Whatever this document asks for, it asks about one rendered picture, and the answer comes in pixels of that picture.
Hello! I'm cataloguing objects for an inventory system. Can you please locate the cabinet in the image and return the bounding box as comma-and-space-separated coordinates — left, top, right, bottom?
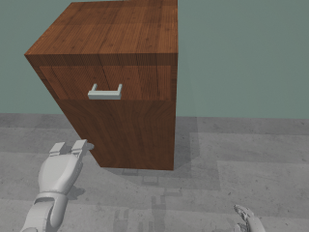
24, 0, 179, 171

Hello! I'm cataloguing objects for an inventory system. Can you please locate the robot left forearm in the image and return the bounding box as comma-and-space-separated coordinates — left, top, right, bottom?
20, 191, 69, 232

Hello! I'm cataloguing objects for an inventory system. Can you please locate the drawer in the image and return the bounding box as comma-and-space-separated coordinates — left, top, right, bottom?
40, 66, 171, 101

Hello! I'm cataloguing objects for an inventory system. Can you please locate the robot right hand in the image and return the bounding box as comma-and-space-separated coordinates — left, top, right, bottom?
231, 204, 266, 232

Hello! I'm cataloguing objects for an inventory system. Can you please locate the handle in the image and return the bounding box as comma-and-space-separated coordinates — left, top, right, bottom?
88, 83, 123, 100

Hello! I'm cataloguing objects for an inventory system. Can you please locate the robot left hand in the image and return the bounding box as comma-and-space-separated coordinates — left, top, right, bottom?
38, 139, 95, 201

